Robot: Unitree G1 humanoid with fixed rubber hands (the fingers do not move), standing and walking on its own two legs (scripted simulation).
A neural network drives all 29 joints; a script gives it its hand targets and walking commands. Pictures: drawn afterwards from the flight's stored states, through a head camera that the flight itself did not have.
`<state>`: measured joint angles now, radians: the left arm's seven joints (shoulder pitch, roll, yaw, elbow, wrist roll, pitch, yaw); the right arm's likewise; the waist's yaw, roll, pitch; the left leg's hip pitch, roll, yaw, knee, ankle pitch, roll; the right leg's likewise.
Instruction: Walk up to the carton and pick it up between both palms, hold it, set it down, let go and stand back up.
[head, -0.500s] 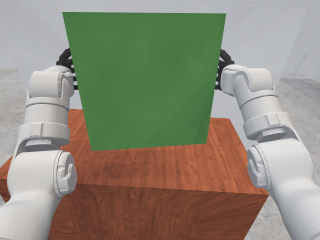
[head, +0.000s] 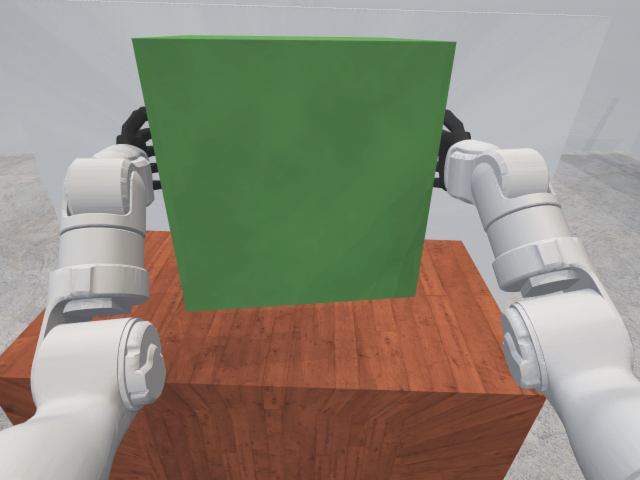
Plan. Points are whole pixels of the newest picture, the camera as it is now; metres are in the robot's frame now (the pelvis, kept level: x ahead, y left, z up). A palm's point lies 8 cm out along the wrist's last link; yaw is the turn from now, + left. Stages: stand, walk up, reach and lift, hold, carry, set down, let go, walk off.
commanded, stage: hold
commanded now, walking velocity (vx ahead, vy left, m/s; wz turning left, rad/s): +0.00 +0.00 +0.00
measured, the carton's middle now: (295, 158) +0.42 +0.01 +0.30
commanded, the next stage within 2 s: none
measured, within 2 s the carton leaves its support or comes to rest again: neither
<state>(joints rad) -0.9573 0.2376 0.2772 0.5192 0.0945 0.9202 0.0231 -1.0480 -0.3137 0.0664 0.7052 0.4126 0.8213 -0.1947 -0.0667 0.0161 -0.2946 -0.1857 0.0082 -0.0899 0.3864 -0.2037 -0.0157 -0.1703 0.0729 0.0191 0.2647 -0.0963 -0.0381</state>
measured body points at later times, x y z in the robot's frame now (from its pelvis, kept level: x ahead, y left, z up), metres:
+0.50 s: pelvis -0.01 +0.00 +0.00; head -0.11 +0.01 +0.44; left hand +0.37 +0.20 +0.31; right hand +0.36 -0.17 +0.31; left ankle +0.00 +0.13 -0.75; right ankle +0.03 -0.10 -0.75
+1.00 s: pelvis -0.01 +0.00 +0.00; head -0.13 +0.01 +0.43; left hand +0.36 +0.20 +0.32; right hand +0.35 -0.18 +0.32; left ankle +0.00 +0.13 -0.75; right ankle +0.03 -0.10 -0.75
